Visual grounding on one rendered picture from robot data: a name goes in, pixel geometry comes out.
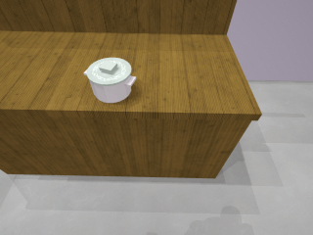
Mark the table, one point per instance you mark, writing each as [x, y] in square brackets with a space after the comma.
[187, 110]

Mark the knob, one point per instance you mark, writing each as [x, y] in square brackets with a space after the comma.
[108, 66]

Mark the pot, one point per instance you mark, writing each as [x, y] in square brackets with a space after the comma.
[113, 93]

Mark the lid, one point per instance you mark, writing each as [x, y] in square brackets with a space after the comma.
[103, 78]

